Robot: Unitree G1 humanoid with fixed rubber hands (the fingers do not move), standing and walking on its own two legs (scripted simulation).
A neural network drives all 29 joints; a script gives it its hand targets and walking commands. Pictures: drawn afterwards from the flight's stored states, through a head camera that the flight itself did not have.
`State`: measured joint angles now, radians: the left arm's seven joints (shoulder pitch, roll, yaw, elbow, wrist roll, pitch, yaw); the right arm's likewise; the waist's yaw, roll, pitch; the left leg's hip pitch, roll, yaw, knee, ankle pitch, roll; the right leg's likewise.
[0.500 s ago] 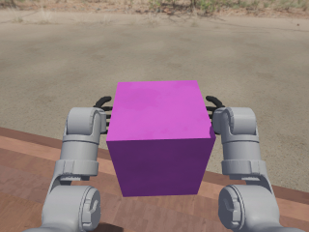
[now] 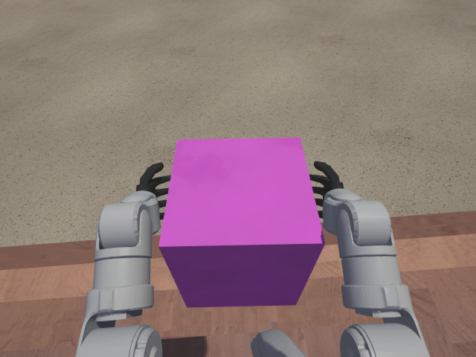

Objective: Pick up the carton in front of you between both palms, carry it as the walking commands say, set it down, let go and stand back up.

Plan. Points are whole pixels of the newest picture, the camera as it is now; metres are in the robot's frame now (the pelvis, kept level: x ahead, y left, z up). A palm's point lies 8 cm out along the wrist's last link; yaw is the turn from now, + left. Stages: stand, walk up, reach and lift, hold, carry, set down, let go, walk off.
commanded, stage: carry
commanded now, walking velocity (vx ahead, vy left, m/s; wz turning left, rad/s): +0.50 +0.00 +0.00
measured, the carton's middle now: (240, 227) +0.35 -0.05 +0.02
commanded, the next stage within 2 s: none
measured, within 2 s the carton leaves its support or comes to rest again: neither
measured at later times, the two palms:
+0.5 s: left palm (182, 165) +0.70 +0.08 -0.15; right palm (276, 149) +0.72 -0.22 -0.16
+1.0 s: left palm (201, 138) +1.12 +0.03 -0.41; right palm (263, 124) +1.14 -0.27 -0.39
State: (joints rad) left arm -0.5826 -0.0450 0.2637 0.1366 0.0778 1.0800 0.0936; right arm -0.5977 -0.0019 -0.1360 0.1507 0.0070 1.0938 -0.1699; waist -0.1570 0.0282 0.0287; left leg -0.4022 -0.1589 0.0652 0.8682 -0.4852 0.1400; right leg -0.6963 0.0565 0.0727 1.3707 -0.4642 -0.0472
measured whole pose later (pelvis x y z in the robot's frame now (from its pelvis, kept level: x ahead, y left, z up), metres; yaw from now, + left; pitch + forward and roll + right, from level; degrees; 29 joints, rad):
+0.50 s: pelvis +0.37 -0.10 -0.22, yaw -1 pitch +2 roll +0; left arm -0.56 0.00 0.12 0.25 -0.04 1.00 0.17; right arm -0.50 0.03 -0.21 0.14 -0.06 1.04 -0.13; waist 0.13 0.04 0.03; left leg -0.76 -0.01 0.00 0.89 0.22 0.05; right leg -0.36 0.12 -0.06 1.12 -0.80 -0.14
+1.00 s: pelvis +0.79 -0.14 -0.51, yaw -1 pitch +0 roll +0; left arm -0.55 -0.03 0.18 0.18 0.07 1.04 0.14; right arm -0.62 -0.03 -0.15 0.30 0.03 1.01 -0.14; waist 0.05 -0.03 -0.03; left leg -0.55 -0.10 0.05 1.87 -0.71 0.07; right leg -0.42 0.08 -0.05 0.73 -0.29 -0.12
